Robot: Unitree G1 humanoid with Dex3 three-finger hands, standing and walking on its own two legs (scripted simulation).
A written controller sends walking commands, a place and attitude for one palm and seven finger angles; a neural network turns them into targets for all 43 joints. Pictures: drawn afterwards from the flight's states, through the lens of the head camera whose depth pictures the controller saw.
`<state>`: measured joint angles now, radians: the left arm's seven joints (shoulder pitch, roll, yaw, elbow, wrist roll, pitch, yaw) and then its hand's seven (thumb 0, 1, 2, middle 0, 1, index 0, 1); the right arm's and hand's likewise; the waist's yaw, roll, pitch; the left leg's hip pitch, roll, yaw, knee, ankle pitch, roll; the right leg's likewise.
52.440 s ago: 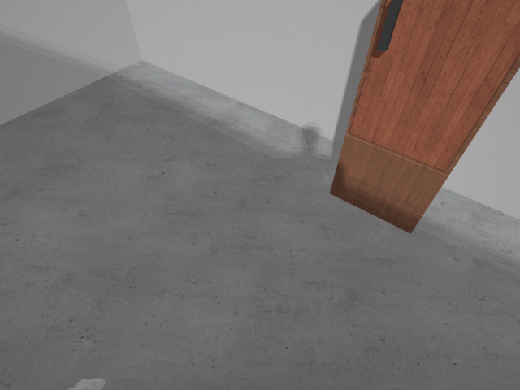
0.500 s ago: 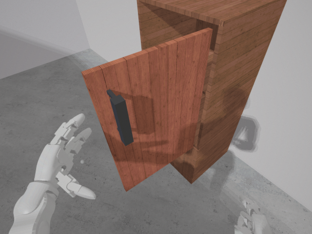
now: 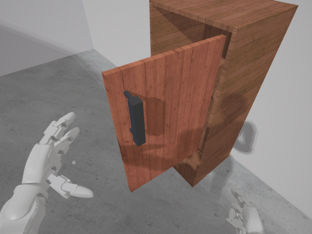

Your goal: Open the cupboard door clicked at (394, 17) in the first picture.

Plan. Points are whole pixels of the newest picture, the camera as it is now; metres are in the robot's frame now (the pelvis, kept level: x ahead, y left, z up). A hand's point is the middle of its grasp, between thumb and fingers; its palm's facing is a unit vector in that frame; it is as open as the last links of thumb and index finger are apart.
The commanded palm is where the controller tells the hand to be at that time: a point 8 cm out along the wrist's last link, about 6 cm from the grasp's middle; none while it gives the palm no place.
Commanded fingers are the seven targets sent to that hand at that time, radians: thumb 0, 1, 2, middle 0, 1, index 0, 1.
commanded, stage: draw the hand back to the body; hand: left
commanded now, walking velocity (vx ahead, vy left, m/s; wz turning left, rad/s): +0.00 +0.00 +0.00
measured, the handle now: (133, 118) +0.37 +0.11 +0.12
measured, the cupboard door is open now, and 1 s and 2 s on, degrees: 85 85 85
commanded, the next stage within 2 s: step back with the hand held close in 1.02 s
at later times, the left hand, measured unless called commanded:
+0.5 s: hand (57, 147) +0.24 +0.25 +0.15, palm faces +0.39 -0.84 -0.38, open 10.7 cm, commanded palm +0.19 +0.29 +0.17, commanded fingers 0.00 0.69 0.81 -0.19 -0.30 -0.19 -0.30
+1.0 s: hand (56, 146) +0.24 +0.25 +0.16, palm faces +0.43 -0.82 -0.38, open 7.4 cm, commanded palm +0.19 +0.28 +0.18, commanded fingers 0.00 0.90 0.90 -0.20 -0.30 -0.20 -0.30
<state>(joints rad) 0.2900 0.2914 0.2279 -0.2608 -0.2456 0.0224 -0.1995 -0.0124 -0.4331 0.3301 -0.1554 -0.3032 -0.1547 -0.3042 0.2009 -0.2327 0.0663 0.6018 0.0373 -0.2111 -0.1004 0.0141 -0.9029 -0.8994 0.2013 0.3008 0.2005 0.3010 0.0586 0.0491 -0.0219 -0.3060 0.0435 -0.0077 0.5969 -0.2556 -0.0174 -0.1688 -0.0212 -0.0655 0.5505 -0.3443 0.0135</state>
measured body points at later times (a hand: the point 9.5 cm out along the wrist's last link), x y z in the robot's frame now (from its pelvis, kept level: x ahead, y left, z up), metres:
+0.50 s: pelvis +0.03 +0.00 +0.01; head +0.02 -0.02 +0.46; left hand +0.21 +0.29 +0.17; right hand +0.21 -0.23 -0.08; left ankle +0.04 +0.13 -0.73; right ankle -0.03 -0.13 -0.73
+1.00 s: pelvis +0.03 -0.01 +0.01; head +0.03 -0.03 +0.46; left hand +0.21 +0.29 +0.18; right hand +0.22 -0.24 -0.07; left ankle +0.04 +0.13 -0.73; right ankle -0.03 -0.13 -0.73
